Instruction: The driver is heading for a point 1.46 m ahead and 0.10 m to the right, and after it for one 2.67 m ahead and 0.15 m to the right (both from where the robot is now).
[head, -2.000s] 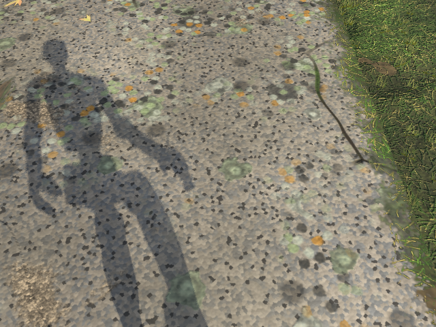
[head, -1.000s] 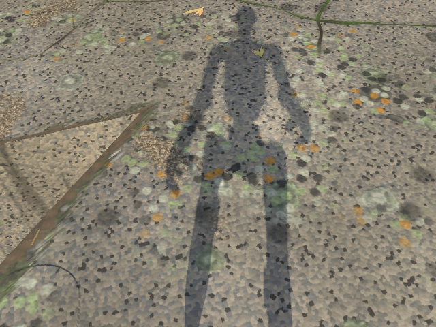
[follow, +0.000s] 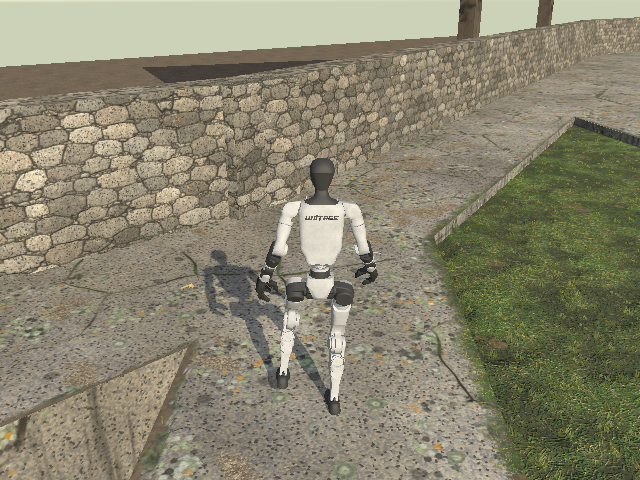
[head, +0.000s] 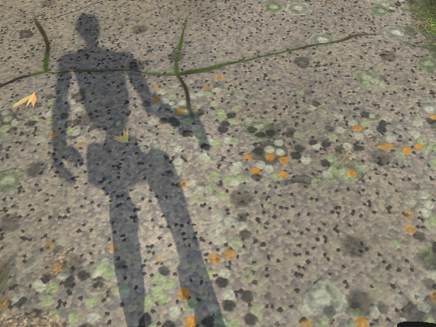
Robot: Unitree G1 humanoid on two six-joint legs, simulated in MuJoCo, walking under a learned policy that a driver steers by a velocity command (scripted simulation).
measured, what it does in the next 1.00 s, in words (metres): walks ahead, turning right: left foot, then right foot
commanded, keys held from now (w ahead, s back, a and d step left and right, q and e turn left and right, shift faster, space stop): w+e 0.28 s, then w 0.72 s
